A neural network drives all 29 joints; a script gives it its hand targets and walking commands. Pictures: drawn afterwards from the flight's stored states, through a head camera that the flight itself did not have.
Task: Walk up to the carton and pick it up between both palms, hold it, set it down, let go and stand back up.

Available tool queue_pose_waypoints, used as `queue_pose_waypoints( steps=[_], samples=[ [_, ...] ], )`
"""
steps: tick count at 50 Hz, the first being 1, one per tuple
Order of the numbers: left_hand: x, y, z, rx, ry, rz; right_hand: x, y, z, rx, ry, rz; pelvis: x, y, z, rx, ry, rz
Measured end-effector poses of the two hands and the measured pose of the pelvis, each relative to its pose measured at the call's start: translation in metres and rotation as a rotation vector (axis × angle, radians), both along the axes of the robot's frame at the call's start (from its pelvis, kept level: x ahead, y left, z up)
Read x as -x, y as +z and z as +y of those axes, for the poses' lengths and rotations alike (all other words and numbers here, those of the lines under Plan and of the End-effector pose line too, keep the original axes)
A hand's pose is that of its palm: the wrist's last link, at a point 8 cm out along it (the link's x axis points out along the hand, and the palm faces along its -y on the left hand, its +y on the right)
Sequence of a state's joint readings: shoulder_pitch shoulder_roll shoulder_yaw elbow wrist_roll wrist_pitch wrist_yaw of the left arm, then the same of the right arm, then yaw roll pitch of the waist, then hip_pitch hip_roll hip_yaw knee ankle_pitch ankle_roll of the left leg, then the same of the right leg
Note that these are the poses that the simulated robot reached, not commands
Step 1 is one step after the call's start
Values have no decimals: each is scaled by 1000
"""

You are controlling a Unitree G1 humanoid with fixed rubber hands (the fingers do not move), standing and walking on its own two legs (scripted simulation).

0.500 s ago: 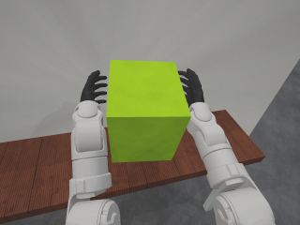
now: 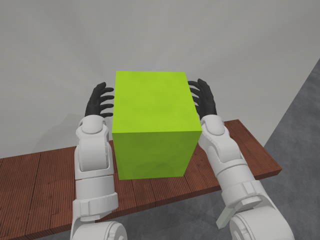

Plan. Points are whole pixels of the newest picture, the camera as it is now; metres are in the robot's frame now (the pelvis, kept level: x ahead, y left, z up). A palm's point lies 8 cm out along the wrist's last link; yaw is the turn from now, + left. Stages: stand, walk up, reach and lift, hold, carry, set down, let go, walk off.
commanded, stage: hold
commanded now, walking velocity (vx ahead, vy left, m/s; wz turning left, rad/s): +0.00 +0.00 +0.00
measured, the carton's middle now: (151, 126) +0.37 +0.01 +0.14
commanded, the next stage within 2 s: none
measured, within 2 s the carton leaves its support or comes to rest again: neither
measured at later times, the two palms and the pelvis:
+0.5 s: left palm (92, 119) +0.34 +0.14 +0.19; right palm (205, 114) +0.35 -0.12 +0.19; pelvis -0.01 +0.00 +0.00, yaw +0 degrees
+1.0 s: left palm (93, 118) +0.36 +0.14 +0.18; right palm (203, 112) +0.37 -0.12 +0.18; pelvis +0.00 +0.00 +0.00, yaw +0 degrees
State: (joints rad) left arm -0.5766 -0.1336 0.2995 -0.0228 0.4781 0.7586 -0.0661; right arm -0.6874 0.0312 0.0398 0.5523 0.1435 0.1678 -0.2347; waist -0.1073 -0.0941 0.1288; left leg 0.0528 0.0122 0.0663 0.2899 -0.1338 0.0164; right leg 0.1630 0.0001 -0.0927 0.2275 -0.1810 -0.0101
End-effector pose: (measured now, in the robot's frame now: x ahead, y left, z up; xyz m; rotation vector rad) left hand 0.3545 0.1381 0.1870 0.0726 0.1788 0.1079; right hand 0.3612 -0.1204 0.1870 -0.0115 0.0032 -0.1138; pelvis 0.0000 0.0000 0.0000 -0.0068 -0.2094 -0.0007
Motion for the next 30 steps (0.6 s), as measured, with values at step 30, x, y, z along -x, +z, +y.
queue_pose_waypoints(
  steps=[30],
  samples=[
    [10,6,2,5,11,-19,9,6,2,5,4,-22,11,0,-1,0,-2,-7]
  ],
)
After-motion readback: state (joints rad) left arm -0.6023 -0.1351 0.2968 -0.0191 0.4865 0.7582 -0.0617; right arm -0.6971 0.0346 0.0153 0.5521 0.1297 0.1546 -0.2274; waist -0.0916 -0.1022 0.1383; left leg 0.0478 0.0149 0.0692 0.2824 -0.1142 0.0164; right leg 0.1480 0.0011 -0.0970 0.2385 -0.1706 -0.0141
